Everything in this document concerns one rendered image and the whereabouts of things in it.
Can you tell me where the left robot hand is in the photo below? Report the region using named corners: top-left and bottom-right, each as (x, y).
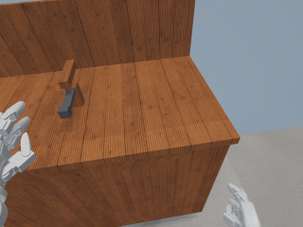
top-left (0, 101), bottom-right (36, 188)

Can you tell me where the tap lever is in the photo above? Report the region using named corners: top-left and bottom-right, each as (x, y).
top-left (57, 89), bottom-right (76, 119)

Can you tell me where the right robot hand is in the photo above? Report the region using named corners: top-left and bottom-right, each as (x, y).
top-left (223, 183), bottom-right (261, 227)

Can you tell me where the counter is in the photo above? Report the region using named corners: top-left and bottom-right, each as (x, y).
top-left (0, 0), bottom-right (241, 227)

